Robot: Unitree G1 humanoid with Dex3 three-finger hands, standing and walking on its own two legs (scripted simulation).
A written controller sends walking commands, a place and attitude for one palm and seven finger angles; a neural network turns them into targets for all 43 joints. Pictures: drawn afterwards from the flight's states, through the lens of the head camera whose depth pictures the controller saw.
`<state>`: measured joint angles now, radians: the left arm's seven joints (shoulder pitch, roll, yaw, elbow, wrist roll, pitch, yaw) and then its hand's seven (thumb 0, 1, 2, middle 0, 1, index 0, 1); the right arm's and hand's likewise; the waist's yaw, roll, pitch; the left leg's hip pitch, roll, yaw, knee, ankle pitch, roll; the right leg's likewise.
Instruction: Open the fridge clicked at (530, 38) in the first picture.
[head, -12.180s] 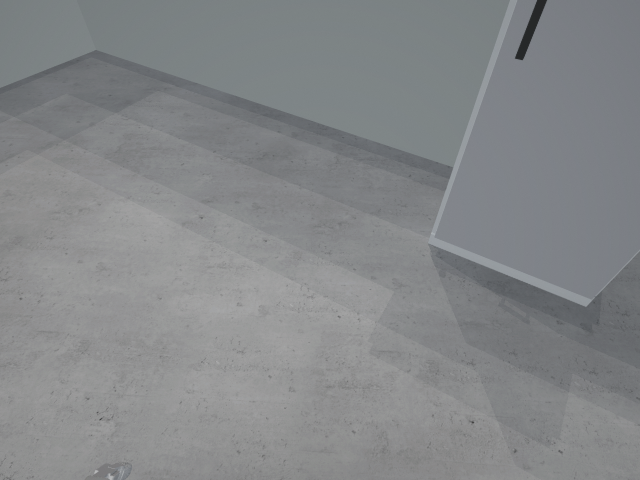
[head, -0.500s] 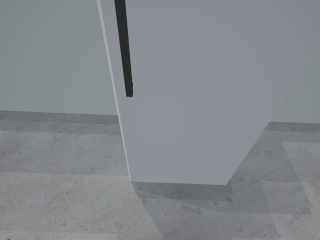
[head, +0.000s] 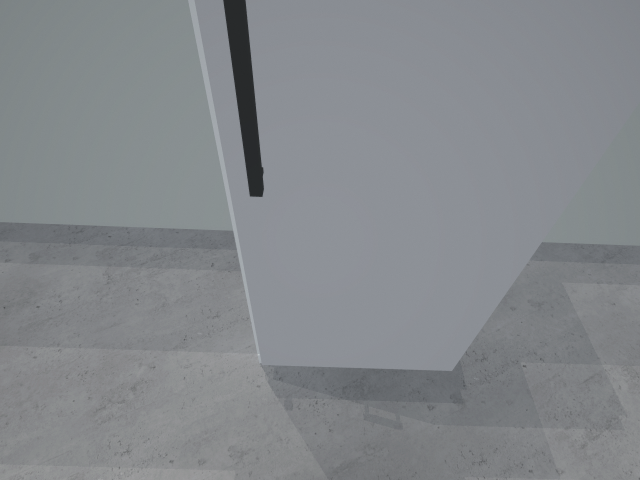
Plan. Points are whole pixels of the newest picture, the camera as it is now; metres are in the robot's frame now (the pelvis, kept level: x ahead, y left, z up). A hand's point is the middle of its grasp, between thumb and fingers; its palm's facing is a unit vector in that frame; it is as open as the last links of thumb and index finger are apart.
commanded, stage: look again from close up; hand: left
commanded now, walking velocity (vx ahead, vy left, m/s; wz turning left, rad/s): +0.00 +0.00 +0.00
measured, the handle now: (248, 92) +0.53 +0.14 +0.22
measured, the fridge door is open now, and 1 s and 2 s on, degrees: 0 0 0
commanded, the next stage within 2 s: raise the hand to about handle height in 0.30 s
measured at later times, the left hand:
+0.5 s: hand out of the picture +0.08 +0.20 -0.12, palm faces +0.22 -0.94 -0.24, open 7.3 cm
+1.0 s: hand (133, 442) +0.15 +0.20 +0.05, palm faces +0.23 -0.97 -0.08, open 9.6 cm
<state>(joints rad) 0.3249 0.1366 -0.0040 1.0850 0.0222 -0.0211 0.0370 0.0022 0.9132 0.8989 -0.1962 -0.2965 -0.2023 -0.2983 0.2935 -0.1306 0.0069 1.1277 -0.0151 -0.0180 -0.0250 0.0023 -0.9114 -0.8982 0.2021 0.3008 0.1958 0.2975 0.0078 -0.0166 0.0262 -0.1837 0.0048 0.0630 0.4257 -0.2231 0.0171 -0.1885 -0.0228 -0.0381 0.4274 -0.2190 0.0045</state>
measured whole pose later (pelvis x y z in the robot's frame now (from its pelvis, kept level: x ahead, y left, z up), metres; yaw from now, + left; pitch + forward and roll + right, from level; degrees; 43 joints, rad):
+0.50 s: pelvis +0.00 +0.00 +0.00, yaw +0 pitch -2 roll +0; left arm 0.47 0.18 0.03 0.48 -0.08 0.03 0.10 0.03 0.94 0.89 -0.20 -0.31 -0.21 -0.31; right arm 0.34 -0.18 0.03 0.98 0.01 -0.16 -0.07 0.01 -0.92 -0.90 0.20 0.30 0.20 0.30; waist 0.03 0.01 0.04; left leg -0.19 0.00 0.06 0.47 -0.25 0.02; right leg -0.20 -0.03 -0.04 0.47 -0.24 0.00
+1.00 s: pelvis -0.01 -0.02 -0.05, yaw +5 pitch +4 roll -2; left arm 0.49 0.23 0.20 -0.16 -0.30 -0.45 -0.23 0.01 0.41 0.69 -0.23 -0.62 -0.23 -0.62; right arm 0.17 -0.27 0.02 0.56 0.02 -0.27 -0.04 0.01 -0.91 -0.90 0.20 0.30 0.20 0.30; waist 0.09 0.04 -0.05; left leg -0.58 0.03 -0.06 0.95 -0.45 -0.02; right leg -0.51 -0.02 -0.15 0.89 -0.45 -0.03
